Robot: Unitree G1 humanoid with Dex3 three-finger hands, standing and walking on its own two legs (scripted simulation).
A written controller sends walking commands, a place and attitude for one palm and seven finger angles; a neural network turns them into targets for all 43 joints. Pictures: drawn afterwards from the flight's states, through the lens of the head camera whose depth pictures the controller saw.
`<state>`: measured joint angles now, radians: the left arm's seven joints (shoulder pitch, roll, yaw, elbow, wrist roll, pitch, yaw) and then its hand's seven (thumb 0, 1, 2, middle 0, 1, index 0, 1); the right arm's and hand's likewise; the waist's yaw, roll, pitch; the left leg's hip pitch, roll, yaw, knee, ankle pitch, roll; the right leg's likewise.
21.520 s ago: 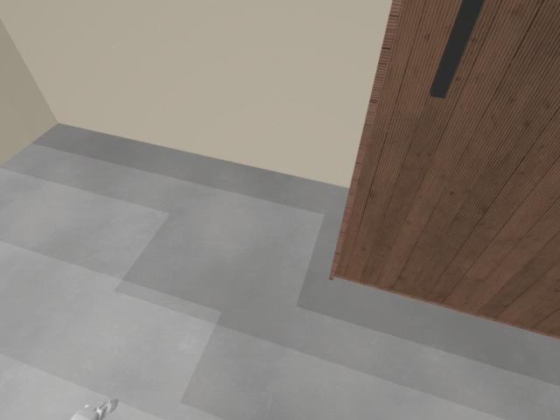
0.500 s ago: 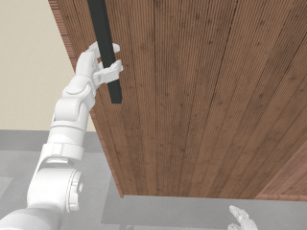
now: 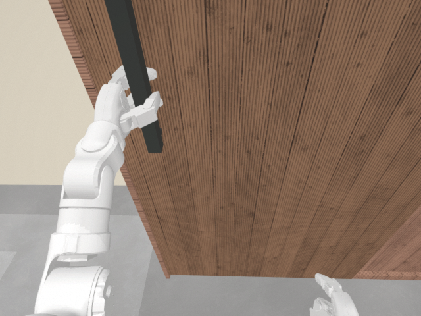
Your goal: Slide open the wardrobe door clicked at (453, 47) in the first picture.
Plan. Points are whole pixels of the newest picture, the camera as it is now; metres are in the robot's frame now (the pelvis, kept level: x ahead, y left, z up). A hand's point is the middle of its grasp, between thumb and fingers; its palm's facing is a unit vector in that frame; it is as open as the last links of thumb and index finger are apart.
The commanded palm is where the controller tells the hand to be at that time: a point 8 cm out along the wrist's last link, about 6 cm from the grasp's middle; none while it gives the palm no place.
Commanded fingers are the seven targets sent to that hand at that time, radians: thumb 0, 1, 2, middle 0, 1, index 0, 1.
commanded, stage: tug the door sideways, standing still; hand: left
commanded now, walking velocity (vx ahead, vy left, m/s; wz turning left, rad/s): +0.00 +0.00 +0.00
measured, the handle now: (143, 82) +0.45 +0.14 +0.26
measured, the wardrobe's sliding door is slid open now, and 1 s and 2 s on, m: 0.00 0.00 0.06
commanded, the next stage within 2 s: step sideways, sliding the door along in 0.80 s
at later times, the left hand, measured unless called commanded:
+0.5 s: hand (153, 108) +0.39 +0.12 +0.24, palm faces +0.10 -0.99 -0.06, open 6.5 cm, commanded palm +0.36 +0.12 +0.23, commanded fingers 0.00 0.90 0.90 -0.45 -1.40 -0.45 -1.40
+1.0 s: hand (152, 110) +0.39 +0.12 +0.23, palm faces +0.08 -0.99 -0.10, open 6.6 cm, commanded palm +0.37 +0.15 +0.24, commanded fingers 0.00 0.90 0.90 -0.45 -1.40 -0.45 -1.40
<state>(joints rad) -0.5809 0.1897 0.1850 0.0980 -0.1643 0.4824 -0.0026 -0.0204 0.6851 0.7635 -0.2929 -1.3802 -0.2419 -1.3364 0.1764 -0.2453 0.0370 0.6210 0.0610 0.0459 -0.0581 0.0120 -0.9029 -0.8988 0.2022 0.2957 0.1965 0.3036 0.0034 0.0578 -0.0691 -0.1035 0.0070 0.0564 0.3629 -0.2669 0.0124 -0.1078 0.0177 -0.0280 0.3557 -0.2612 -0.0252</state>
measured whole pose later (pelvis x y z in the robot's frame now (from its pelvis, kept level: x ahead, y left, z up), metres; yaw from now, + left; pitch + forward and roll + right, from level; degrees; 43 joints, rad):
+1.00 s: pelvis -0.05 +0.01 -0.01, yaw +2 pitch +1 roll +0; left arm -0.90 0.20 0.05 0.65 -0.12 0.13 0.08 -0.04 0.64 0.81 -0.33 -1.38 -0.23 -1.38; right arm 0.21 -0.21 0.04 0.75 0.04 -0.08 -0.07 0.01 -0.90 -0.90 0.20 0.30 0.20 0.30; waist 0.02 0.04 -0.03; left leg -0.25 -0.02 0.02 0.48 -0.25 0.03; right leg -0.25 -0.02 -0.06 0.49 -0.26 -0.01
